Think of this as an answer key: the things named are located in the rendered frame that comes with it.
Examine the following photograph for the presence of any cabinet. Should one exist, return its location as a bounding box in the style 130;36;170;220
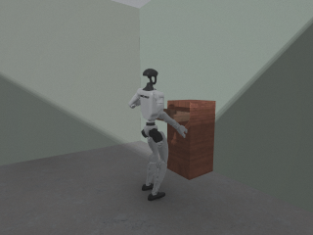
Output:
167;99;216;180

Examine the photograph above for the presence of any left robot forearm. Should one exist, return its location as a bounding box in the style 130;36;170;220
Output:
135;100;141;107

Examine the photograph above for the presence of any left robot shin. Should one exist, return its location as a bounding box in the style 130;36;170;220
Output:
146;158;158;186

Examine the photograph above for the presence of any robot left upper arm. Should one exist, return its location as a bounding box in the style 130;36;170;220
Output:
128;88;144;109

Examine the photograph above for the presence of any right robot hand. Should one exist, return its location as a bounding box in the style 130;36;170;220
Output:
176;125;188;138

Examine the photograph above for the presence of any drawer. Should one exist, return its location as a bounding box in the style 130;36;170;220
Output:
156;109;190;122

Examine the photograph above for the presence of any robot left thigh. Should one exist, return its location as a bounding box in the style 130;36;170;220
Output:
141;129;158;163

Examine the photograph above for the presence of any right robot forearm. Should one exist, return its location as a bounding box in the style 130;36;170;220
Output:
162;112;180;129

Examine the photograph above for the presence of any robot right upper arm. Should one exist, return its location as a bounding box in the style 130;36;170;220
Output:
154;90;164;119

